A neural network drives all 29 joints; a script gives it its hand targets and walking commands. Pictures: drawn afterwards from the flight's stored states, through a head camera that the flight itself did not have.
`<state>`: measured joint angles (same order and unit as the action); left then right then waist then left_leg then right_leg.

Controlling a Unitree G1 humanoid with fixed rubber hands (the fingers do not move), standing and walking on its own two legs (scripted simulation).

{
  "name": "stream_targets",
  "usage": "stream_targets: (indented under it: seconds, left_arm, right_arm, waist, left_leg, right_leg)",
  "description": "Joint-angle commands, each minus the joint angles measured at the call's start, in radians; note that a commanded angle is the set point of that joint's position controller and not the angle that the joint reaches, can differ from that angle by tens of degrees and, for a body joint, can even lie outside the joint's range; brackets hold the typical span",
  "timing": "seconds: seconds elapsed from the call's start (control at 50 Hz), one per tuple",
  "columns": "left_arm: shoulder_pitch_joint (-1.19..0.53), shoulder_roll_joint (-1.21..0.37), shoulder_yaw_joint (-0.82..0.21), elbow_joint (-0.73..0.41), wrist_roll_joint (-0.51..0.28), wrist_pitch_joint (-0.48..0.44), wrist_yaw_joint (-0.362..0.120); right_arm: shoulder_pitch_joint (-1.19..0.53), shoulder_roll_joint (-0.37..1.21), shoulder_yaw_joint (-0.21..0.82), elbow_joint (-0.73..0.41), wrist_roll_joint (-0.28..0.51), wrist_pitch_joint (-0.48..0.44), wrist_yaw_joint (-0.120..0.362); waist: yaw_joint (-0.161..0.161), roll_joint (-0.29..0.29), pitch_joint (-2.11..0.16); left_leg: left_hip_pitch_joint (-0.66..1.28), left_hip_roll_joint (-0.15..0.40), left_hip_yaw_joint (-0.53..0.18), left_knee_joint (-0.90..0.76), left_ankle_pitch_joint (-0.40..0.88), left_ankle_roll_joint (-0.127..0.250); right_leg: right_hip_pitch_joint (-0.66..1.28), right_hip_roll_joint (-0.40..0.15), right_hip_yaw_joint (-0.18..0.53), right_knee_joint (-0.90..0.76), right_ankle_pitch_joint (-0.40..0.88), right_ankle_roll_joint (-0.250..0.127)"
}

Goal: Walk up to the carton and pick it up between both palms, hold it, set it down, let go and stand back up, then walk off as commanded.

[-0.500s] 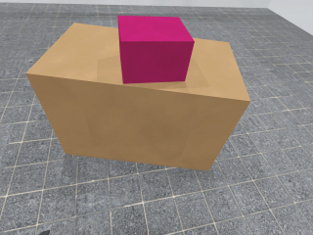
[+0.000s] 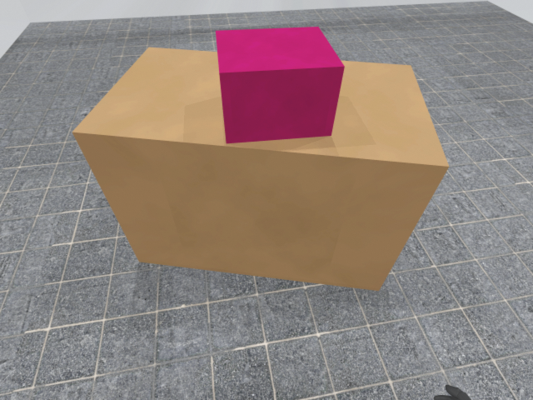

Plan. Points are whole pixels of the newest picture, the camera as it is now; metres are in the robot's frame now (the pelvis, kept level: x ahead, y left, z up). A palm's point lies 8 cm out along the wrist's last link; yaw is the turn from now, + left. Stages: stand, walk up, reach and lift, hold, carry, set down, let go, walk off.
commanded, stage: walk off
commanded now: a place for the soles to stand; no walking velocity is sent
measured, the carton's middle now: (273, 83) +0.93 +0.04 +0.02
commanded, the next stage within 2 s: stand in 0.02 s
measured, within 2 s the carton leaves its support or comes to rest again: neither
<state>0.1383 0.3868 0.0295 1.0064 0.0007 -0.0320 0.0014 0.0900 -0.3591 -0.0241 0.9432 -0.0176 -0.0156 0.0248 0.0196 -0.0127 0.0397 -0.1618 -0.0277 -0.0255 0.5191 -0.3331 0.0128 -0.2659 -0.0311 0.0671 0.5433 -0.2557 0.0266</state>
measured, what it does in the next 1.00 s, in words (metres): stands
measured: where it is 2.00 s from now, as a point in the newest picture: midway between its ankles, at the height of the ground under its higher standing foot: outside the picture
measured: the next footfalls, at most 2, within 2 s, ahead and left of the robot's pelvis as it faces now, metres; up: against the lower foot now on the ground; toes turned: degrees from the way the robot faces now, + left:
none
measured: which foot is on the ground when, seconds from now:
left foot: down 0.00-1.00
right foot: down 0.00-1.00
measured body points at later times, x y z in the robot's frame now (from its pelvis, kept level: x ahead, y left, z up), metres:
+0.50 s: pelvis -0.01 -0.03 +0.01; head +0.00 -0.03 +0.46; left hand +0.09 +0.27 -0.11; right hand +0.07 -0.34 -0.12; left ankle -0.03 +0.12 -0.73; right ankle +0.02 -0.15 -0.73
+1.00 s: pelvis -0.01 -0.03 +0.01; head +0.00 -0.02 +0.46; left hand +0.08 +0.28 -0.12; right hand +0.07 -0.33 -0.12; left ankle -0.03 +0.12 -0.73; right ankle +0.02 -0.15 -0.73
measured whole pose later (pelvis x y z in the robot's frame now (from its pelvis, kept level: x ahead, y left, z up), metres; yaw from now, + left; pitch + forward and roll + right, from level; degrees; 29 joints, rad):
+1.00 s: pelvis -0.01 -0.03 +0.01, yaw +1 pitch -2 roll +0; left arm 0.06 0.36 0.01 1.13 0.00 -0.01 -0.01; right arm 0.13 -0.36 -0.01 1.12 -0.02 -0.02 0.01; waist 0.00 -0.01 0.05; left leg -0.08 0.01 -0.06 0.33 -0.22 -0.03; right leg -0.18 0.00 0.03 0.36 -0.15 0.01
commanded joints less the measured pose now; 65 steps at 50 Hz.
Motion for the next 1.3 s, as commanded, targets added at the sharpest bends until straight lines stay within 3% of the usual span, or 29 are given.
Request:
stream_targets:
  seconds: [0.0, 0.02, 0.06, 0.14, 0.18, 0.22, 0.32, 0.36, 0.38, 0.44, 0.54, 0.58, 0.6, 0.62, 0.64, 0.68, 0.7, 0.76, 0.78, 0.84, 0.86, 0.92, 0.96, 1.06, 1.08, 1.14, 1.18, 1.24, 1.28]
  left_arm:
    - [-0.047, 0.175, 0.040, -0.050, -0.002, -0.017, 0.010]
    - [-0.061, 0.172, 0.020, -0.028, 0.003, -0.013, 0.008]
    - [-0.079, 0.165, 0.016, -0.031, 0.006, -0.009, 0.011]
    - [-0.095, 0.153, 0.001, -0.006, 0.005, 0.001, 0.005]
    - [-0.075, 0.171, 0.005, 0.019, 0.010, 0.001, 0.007]
    - [-0.125, 0.180, 0.010, 0.021, 0.011, -0.004, 0.008]
    - [-0.103, 0.198, 0.011, 0.043, -0.006, -0.009, 0.015]
    - [-0.131, 0.166, -0.001, 0.042, 0.003, -0.004, 0.005]
    - [-0.128, 0.161, 0.002, 0.050, 0.004, -0.002, 0.007]
    - [-0.154, 0.188, 0.013, 0.049, 0.010, -0.006, 0.016]
    - [-0.132, 0.199, 0.018, 0.073, 0.008, -0.001, 0.005]
    - [-0.160, 0.201, 0.014, 0.060, 0.009, 0.000, 0.004]
    - [-0.157, 0.192, 0.006, 0.060, 0.005, -0.001, 0.005]
    - [-0.125, 0.172, 0.011, 0.067, 0.005, -0.004, 0.001]
    - [-0.120, 0.175, 0.010, 0.072, 0.007, -0.003, 0.002]
    - [-0.157, 0.182, 0.012, 0.055, 0.004, -0.001, 0.008]
    - [-0.146, 0.188, 0.007, 0.058, -0.004, -0.004, 0.005]
    - [-0.147, 0.166, 0.006, 0.051, 0.006, -0.003, 0.001]
    - [-0.169, 0.201, 0.013, 0.038, 0.005, 0.001, 0.004]
    - [-0.145, 0.181, 0.015, 0.064, 0.016, 0.002, 0.007]
    - [-0.144, 0.205, 0.010, 0.055, 0.004, 0.004, 0.003]
    - [-0.162, 0.200, 0.018, 0.054, 0.004, 0.001, -0.003]
    - [-0.105, 0.197, 0.015, 0.073, 0.002, -0.001, -0.004]
    - [-0.113, 0.187, 0.005, 0.073, -0.008, -0.003, -0.001]
    - [-0.121, 0.152, -0.003, 0.072, 0.001, 0.003, 0.003]
    - [-0.145, 0.184, 0.010, 0.065, 0.007, 0.002, 0.002]
    - [-0.123, 0.197, 0.004, 0.059, -0.004, 0.000, 0.004]
    - [-0.130, 0.178, -0.001, 0.054, 0.003, -0.004, 0.009]
    - [-0.127, 0.158, -0.009, 0.061, 0.001, 0.000, 0.009]
  right_arm:
    - [0.003, -0.217, -0.052, -0.046, 0.001, -0.007, -0.011]
    - [-0.046, -0.203, -0.045, -0.023, 0.013, -0.019, -0.024]
    - [-0.046, -0.236, -0.048, 0.000, 0.016, -0.019, -0.028]
    - [-0.067, -0.212, -0.039, 0.035, 0.008, -0.027, -0.025]
    - [-0.027, -0.237, -0.051, 0.057, 0.015, -0.026, -0.032]
    - [-0.033, -0.185, -0.038, 0.064, 0.009, -0.018, -0.025]
    - [-0.053, -0.223, -0.042, 0.116, 0.014, -0.012, -0.021]
    - [-0.035, -0.209, -0.031, 0.119, 0.010, -0.014, -0.028]
    - [-0.041, -0.219, -0.036, 0.099, 0.011, -0.018, -0.024]
    - [-0.025, -0.201, -0.038, 0.131, -0.004, -0.011, -0.026]
    - [0.017, -0.224, -0.038, 0.139, 0.005, -0.005, -0.033]
    - [-0.009, -0.206, -0.035, 0.134, 0.002, -0.007, -0.029]
    - [-0.026, -0.200, -0.027, 0.131, 0.008, -0.004, -0.027]
    - [0.010, -0.173, -0.021, 0.137, 0.004, -0.011, -0.026]
    - [0.028, -0.225, -0.032, 0.140, 0.005, -0.011, -0.028]
    - [0.011, -0.192, -0.028, 0.125, -0.002, -0.012, -0.024]
    - [-0.004, -0.182, -0.020, 0.121, 0.001, -0.010, -0.022]
    - [0.009, -0.203, -0.025, 0.136, 0.003, -0.014, -0.029]
    - [0.003, -0.192, -0.019, 0.130, -0.002, -0.010, -0.030]
    - [0.017, -0.215, -0.028, 0.137, 0.000, -0.010, -0.023]
    - [0.005, -0.211, -0.030, 0.135, 0.005, -0.013, -0.023]
    - [0.029, -0.149, -0.008, 0.123, 0.000, -0.017, -0.029]
    - [0.022, -0.222, -0.025, 0.130, 0.009, -0.023, -0.029]
    - [-0.012, -0.206, -0.021, 0.116, 0.016, -0.020, -0.029]
    - [-0.032, -0.237, -0.031, 0.123, 0.005, -0.017, -0.031]
    - [-0.022, -0.202, -0.028, 0.110, 0.002, -0.015, -0.033]
    - [-0.015, -0.213, -0.030, 0.117, 0.013, -0.006, -0.035]
    - [-0.007, -0.182, -0.025, 0.109, 0.010, -0.014, -0.032]
    - [-0.005, -0.211, -0.027, 0.130, 0.010, -0.006, -0.030]
  waist:
    - [-0.012, 0.007, -0.050]
    - [-0.024, -0.003, -0.060]
    - [-0.011, -0.039, -0.069]
    - [-0.014, 0.051, -0.082]
    - [-0.019, 0.029, -0.082]
    - [-0.028, -0.015, -0.064]
    - [-0.009, 0.025, -0.056]
    - [-0.016, -0.030, -0.085]
    - [-0.024, 0.034, -0.049]
    - [-0.029, -0.049, -0.058]
    - [-0.030, 0.003, -0.046]
    - [-0.026, -0.046, -0.054]
    - [-0.024, 0.009, -0.039]
    - [-0.002, -0.051, -0.040]
    - [-0.027, -0.017, -0.019]
    - [-0.026, -0.063, -0.037]
    - [-0.025, 0.014, -0.044]
    - [-0.014, 0.043, -0.084]
    - [-0.012, -0.031, -0.035]
    - [-0.014, -0.030, -0.006]
    - [-0.020, 0.021, -0.019]
    - [-0.018, -0.011, -0.054]
    - [-0.010, 0.032, -0.090]
    - [-0.019, -0.008, -0.073]
    - [-0.010, 0.057, -0.051]
    - [-0.019, -0.002, -0.092]
    - [-0.016, 0.050, -0.116]
    - [-0.033, -0.024, -0.117]
    - [-0.031, 0.033, -0.096]
  left_leg:
    - [-0.040, 0.115, -0.109, -0.127, 0.205, 0.054]
    - [0.007, 0.139, -0.116, -0.150, 0.283, 0.042]
    - [0.019, 0.128, -0.095, -0.148, 0.366, 0.022]
    - [0.059, 0.141, -0.104, -0.199, 0.389, 0.015]
    - [0.081, 0.141, -0.108, -0.208, 0.390, 0.013]
    - [0.067, 0.134, -0.093, -0.213, 0.346, 0.004]
    - [0.043, 0.126, -0.098, -0.266, 0.224, 0.000]
    - [0.040, 0.134, -0.094, -0.248, 0.233, -0.004]
    - [0.044, 0.128, -0.085, -0.240, 0.218, -0.005]
    - [0.022, 0.120, -0.081, -0.234, 0.191, -0.009]
    - [0.041, 0.119, -0.071, -0.218, 0.179, -0.017]
    - [0.018, 0.130, -0.077, -0.225, 0.174, -0.007]
    - [0.004, 0.132, -0.094, -0.241, 0.163, -0.006]
    - [-0.007, 0.127, -0.092, -0.232, 0.156, -0.005]
    - [0.008, 0.129, -0.085, -0.251, 0.163, 0.000]
    - [0.012, 0.128, -0.079, -0.237, 0.135, 0.002]
    - [0.006, 0.130, -0.086, -0.233, 0.155, -0.003]
    - [0.014, 0.137, -0.086, -0.236, 0.185, -0.008]
    - [-0.015, 0.120, -0.082, -0.236, 0.152, -0.007]
    - [-0.007, 0.123, -0.083, -0.232, 0.122, -0.002]
    - [0.004, 0.129, -0.087, -0.239, 0.129, -0.002]
    - [0.000, 0.144, -0.105, -0.263, 0.209, 0.004]
    - [0.034, 0.141, -0.089, -0.253, 0.283, -0.003]
    - [0.052, 0.152, -0.103, -0.245, 0.282, -0.003]
    - [0.030, 0.144, -0.093, -0.248, 0.248, 0.001]
    - [0.040, 0.152, -0.090, -0.245, 0.321, -0.006]
    - [0.078, 0.150, -0.081, -0.225, 0.384, -0.008]
    - [0.076, 0.145, -0.086, -0.235, 0.334, -0.011]
    - [0.065, 0.140, -0.084, -0.229, 0.337, -0.003]
  right_leg:
    - [0.076, -0.046, 0.043, -0.066, 0.150, -0.104]
    - [0.096, -0.070, 0.060, -0.105, 0.284, -0.074]
    - [0.114, -0.071, 0.034, -0.100, 0.334, -0.067]
    - [0.148, -0.078, 0.029, -0.131, 0.275, -0.064]
    - [0.162, -0.086, 0.035, -0.157, 0.283, -0.063]
    - [0.160, -0.085, 0.034, -0.180, 0.279, -0.062]
    - [0.170, -0.089, 0.050, -0.213, 0.193, -0.059]
    - [0.201, -0.096, 0.042, -0.225, 0.215, -0.050]
    - [0.167, -0.096, 0.061, -0.236, 0.185, -0.056]
    - [0.171, -0.086, 0.055, -0.251, 0.129, -0.053]
    - [0.145, -0.099, 0.091, -0.308, 0.041, -0.060]
    - [0.152, -0.092, 0.068, -0.267, 0.104, -0.058]
    - [0.156, -0.087, 0.053, -0.264, 0.080, -0.062]
    - [0.180, -0.088, 0.064, -0.288, 0.068, -0.055]
    - [0.134, -0.087, 0.058, -0.261, 0.072, -0.062]
    - [0.160, -0.091, 0.082, -0.293, 0.038, -0.054]
    - [0.135, -0.100, 0.079, -0.276, 0.069, -0.068]
    - [0.181, -0.084, 0.058, -0.240, 0.110, -0.063]
    - [0.147, -0.077, 0.051, -0.273, 0.064, -0.049]
    - [0.116, -0.086, 0.075, -0.283, 0.005, -0.059]
    - [0.111, -0.095, 0.080, -0.282, 0.019, -0.066]
    - [0.175, -0.085, 0.055, -0.222, 0.138, -0.064]
    - [0.196, -0.078, 0.040, -0.210, 0.238, -0.063]
    - [0.158, -0.087, 0.033, -0.209, 0.258, -0.058]
    - [0.168, -0.090, 0.040, -0.222, 0.229, -0.065]
    - [0.204, -0.090, 0.032, -0.200, 0.294, -0.062]
    - [0.203, -0.095, 0.042, -0.202, 0.336, -0.066]
    - [0.219, -0.094, 0.019, -0.197, 0.340, -0.058]
    - [0.200, -0.100, 0.030, -0.214, 0.340, -0.054]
